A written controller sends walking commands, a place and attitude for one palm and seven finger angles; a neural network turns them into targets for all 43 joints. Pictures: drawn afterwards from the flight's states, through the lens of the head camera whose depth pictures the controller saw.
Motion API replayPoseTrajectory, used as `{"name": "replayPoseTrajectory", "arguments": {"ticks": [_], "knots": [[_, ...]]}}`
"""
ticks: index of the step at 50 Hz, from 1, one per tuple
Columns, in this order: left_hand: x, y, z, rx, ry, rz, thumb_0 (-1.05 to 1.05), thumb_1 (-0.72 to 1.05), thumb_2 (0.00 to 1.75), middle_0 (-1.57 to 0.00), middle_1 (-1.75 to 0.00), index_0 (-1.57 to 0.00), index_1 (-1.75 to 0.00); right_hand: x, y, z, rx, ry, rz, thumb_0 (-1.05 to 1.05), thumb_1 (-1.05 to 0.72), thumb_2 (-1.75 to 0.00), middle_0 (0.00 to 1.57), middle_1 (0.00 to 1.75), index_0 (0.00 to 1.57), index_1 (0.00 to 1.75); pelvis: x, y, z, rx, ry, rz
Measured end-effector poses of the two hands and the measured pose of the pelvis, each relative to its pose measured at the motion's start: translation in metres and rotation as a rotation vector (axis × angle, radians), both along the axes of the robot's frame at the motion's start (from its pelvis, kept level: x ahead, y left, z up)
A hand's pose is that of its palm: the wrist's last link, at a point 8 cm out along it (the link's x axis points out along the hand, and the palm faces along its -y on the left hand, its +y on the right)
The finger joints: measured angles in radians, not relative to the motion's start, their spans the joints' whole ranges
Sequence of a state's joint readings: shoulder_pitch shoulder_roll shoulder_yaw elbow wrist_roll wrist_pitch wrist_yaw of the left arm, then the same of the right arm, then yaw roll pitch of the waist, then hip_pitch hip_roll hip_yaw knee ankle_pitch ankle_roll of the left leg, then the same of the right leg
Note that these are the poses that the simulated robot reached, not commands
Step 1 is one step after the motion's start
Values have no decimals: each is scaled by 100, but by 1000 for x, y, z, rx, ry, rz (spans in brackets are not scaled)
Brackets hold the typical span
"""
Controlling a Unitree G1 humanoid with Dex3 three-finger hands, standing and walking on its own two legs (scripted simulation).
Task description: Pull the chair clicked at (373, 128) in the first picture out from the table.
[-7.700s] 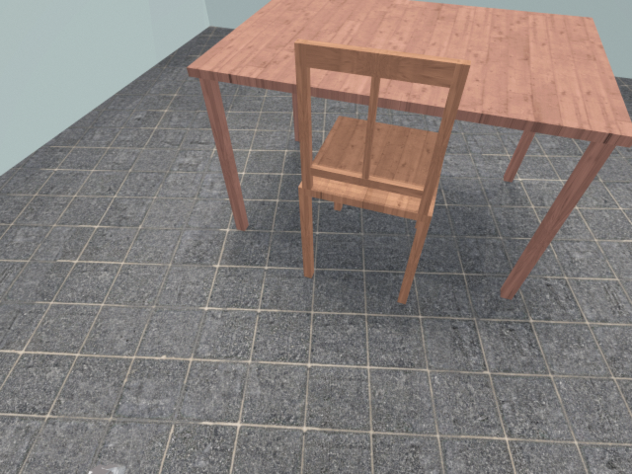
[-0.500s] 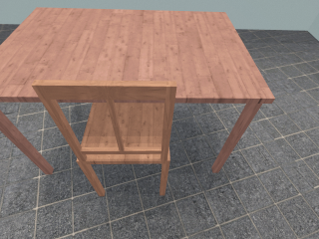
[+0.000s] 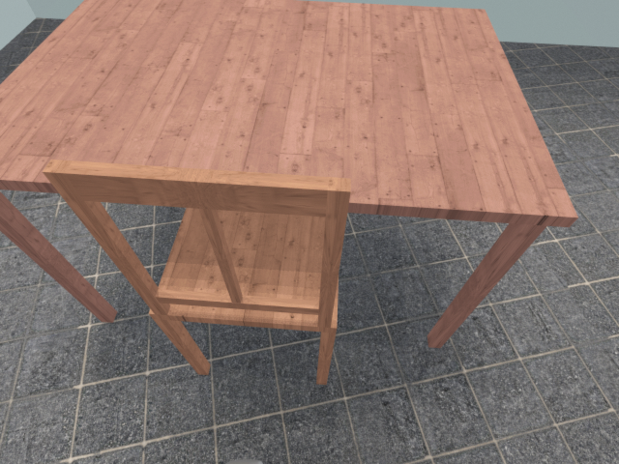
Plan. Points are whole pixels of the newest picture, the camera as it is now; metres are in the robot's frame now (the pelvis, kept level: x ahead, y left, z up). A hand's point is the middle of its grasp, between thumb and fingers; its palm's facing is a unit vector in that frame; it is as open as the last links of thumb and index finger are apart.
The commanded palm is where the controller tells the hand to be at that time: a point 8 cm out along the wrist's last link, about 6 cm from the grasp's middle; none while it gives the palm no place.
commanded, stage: come to a stop and stand still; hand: left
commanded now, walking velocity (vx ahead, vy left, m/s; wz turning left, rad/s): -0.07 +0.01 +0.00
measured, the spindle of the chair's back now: (224, 259) +0.41 +0.18 -0.06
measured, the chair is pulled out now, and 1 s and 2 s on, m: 0.00 0.00 0.00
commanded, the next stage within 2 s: look again from close up in 1.26 s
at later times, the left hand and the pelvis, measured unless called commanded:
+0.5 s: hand out of the picture +0.02 +0.15 -0.16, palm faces +0.04 -0.98 -0.21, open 7.3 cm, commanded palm none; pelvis -0.01 -0.04 +0.01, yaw +1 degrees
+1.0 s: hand out of the picture +0.02 +0.18 -0.17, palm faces +0.01 -0.98 -0.22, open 7.3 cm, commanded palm none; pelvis +0.00 +0.00 +0.00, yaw +0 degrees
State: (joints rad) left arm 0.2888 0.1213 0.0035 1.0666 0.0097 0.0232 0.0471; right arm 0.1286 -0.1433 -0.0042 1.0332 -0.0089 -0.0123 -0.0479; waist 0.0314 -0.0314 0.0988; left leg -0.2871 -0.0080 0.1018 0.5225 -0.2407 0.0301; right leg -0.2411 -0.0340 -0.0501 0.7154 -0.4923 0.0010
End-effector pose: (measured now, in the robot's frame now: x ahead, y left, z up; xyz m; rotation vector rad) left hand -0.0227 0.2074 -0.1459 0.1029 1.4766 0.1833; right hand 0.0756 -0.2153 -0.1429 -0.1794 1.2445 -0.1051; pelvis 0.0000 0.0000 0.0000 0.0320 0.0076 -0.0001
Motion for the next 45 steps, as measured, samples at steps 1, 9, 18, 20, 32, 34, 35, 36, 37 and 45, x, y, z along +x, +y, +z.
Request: {"name": "replayPoseTrajectory", "arguments": {"ticks": [1,9,18,20,32,34,35,36,37,45], "knots": [[8,2,2,17,-31,-3,0,91,90,-21,-30,-20,-30,3,-2,-1,8,-6,6,0,-93,-90,20,30,20,30,-1,-3,0,1,0,5],[42,6,15,93,-163,-50,0,91,90,-20,-30,-20,-30,8,-25,-4,44,-24,-6,0,-92,-90,20,30,20,30,-2,-26,-1,-4,0,22],[53,-8,14,56,-189,-48,0,92,90,-20,-30,-20,-30,-32,-41,4,3,58,-21,0,-91,-90,19,30,20,30,-2,-34,6,-6,-18,17],[50,-9,15,52,-184,-50,0,93,90,-20,-30,-20,-30,-42,-43,5,1,82,-23,0,-92,-90,19,30,20,30,-3,-35,7,-8,-19,19],[10,-11,12,41,-95,-69,0,91,90,-21,-30,-20,-30,-82,-32,-4,29,128,-52,0,-91,-90,19,30,20,30,-11,-25,3,-47,-13,23],[8,-7,11,40,-87,-69,0,91,90,-21,-30,-20,-30,-84,-26,-5,38,120,-56,0,-91,-90,19,30,20,30,-10,-21,2,-40,-16,21],[9,-5,11,41,-87,-68,0,91,90,-21,-30,-20,-30,-85,-22,-6,42,117,-56,0,-91,-90,19,30,20,30,-10,-19,2,-38,-16,20],[10,-3,11,41,-90,-67,0,91,90,-21,-30,-20,-30,-86,-19,-6,45,118,-53,0,-91,-90,19,30,20,30,-10,-17,2,-36,-16,20],[11,0,12,43,-94,-65,0,91,90,-21,-30,-20,-30,-87,-16,-6,47,122,-50,0,-92,-90,19,30,20,30,-9,-15,2,-34,-15,19],[28,14,13,50,-128,-67,0,91,90,-20,-30,-20,-30,-86,-3,-5,46,140,-40,1,-93,-90,20,30,20,30,-5,-5,3,-23,-6,11]]}}
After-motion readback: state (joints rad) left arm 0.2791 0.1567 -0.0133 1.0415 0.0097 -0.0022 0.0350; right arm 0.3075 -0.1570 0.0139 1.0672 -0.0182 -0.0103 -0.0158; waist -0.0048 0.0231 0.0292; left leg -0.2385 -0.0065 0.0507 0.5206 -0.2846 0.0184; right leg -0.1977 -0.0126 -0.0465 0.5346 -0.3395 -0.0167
